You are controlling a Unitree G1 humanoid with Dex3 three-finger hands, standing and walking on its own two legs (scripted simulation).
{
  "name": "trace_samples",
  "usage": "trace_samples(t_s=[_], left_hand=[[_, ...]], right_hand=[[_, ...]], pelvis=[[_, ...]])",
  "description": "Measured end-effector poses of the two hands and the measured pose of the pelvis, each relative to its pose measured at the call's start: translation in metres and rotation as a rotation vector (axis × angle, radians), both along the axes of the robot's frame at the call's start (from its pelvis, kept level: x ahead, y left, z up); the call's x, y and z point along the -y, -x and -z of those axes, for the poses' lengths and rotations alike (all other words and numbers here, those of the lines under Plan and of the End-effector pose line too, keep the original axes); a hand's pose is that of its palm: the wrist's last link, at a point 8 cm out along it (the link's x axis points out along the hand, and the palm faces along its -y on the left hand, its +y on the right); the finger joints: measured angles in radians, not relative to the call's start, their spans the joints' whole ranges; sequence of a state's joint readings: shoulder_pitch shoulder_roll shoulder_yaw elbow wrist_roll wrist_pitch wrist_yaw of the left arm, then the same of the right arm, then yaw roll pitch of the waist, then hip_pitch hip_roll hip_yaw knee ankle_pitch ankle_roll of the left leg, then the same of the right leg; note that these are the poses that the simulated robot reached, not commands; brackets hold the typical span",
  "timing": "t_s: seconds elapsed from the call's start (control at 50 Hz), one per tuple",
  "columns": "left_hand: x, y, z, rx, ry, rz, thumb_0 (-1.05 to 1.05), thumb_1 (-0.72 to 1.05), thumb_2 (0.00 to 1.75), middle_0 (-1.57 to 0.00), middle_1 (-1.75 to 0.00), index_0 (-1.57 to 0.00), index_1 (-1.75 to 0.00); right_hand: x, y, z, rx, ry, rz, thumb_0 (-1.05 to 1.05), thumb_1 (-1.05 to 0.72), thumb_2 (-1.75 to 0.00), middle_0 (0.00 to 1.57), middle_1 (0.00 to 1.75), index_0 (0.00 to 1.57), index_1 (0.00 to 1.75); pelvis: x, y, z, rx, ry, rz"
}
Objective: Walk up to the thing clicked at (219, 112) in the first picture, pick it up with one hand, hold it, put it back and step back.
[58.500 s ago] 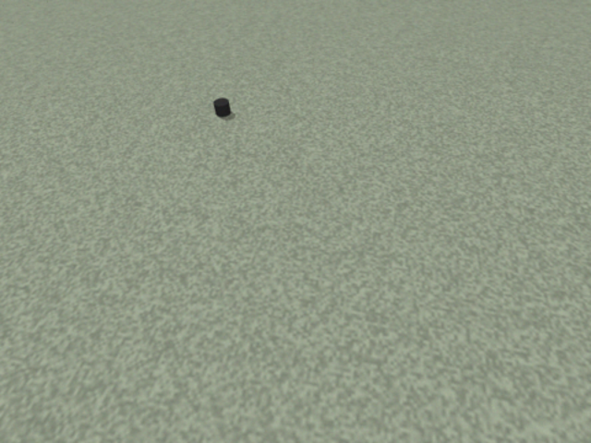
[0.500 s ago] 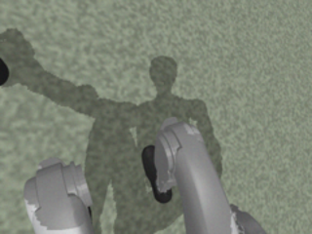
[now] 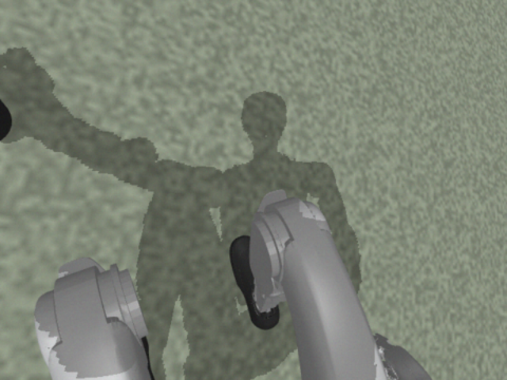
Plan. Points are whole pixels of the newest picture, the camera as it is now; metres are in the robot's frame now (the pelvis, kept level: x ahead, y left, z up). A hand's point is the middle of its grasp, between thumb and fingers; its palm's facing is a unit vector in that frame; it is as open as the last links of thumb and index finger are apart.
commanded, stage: rise first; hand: left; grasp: from above
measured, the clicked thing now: out of the picture +0.56 +0.30 -0.28
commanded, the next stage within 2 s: approach in 1.04 s
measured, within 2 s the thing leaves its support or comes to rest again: neither
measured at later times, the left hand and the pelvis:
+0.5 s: hand out of the picture +0.52 +0.35 -0.17, palm faces -0.43 -0.09 -0.90, open 14.1 cm; pelvis +0.00 +0.00 +0.00, yaw +0 degrees
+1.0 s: hand out of the picture +0.52 +0.35 -0.17, palm faces -0.45 -0.09 -0.89, open 14.1 cm; pelvis +0.00 +0.00 +0.00, yaw +0 degrees
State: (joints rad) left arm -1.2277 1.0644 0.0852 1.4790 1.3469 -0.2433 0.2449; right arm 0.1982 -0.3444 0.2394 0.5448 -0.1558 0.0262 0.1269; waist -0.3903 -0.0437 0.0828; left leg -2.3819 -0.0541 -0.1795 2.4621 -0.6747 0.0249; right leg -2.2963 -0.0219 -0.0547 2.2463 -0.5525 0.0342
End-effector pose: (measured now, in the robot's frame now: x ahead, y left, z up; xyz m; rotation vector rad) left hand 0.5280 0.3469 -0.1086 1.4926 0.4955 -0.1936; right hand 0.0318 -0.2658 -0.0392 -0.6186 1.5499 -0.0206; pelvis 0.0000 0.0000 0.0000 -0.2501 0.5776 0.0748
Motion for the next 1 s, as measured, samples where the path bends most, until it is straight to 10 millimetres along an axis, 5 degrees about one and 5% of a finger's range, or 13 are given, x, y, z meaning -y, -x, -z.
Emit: trace_samples(t_s=[1.0], left_hand=[[-0.005, 0.001, 0.004, -0.031, -0.004, -0.009, 0.0, -0.54, 1.01, -0.08, -1.03, -0.08, -1.03]], right_hand=[[-0.003, 0.001, 0.0, -0.018, -0.002, 0.006, 0.0, -0.9, -0.9, 0.2, 0.3, 0.2, 0.3]], pelvis=[[-0.002, -0.001, -0.001, -0.008, 0.009, 0.001]])
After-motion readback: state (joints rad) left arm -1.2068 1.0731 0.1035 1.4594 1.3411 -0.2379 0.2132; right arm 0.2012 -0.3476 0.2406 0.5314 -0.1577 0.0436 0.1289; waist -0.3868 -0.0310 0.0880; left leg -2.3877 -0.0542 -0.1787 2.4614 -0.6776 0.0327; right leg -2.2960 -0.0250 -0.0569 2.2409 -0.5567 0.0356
